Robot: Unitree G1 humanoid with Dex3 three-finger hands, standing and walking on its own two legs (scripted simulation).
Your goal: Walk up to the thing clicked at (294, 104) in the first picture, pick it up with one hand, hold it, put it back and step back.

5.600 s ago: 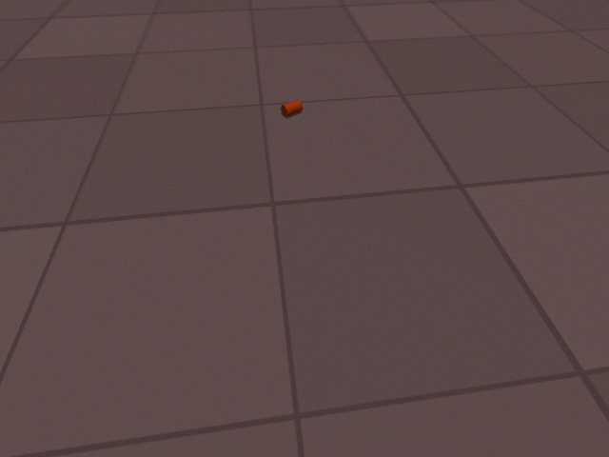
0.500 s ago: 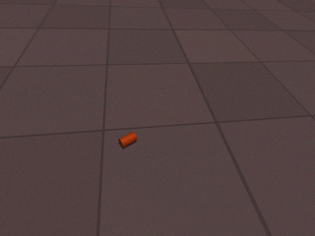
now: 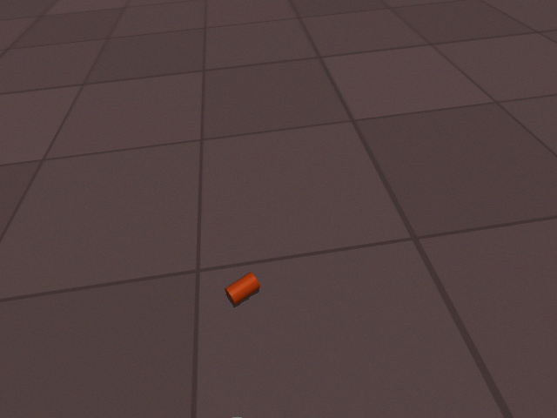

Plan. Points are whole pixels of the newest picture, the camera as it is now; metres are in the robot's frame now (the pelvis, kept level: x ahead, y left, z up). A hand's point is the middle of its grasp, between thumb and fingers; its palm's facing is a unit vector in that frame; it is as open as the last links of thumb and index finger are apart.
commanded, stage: walk up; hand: left
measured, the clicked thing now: (242, 288) +0.74 +0.23 -0.73
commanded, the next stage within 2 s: none
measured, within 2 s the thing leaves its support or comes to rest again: neither
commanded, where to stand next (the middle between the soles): +0.33 +0.03 m, yaw -1 degrees
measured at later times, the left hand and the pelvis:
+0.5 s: hand (122, 363) +0.26 +0.31 -0.14, palm faces -0.12 -0.93 -0.34, open 7.4 cm; pelvis +0.17 +0.04 +0.00, yaw -2 degrees
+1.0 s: hand (146, 322) +0.35 +0.31 -0.17, palm faces -0.03 -0.94 -0.35, open 7.4 cm; pelvis +0.26 +0.04 -0.02, yaw -2 degrees
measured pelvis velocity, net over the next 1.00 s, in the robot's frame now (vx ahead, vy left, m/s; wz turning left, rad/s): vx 0.26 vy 0.04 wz -0.03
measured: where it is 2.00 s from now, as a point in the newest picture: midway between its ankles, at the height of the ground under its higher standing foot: (288, 414)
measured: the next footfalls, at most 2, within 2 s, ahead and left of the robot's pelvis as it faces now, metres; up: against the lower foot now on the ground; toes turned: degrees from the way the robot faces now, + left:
left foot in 0.16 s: +0.20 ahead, +0.17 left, +0.00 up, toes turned +5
right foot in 0.58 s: +0.33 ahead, -0.10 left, +0.00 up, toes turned -4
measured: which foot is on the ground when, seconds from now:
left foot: up 0.00-0.14, down 0.16-0.60, up 0.62-0.86, down 0.88-1.00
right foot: down 0.00-0.18, up 0.20-0.56, down 0.58-1.00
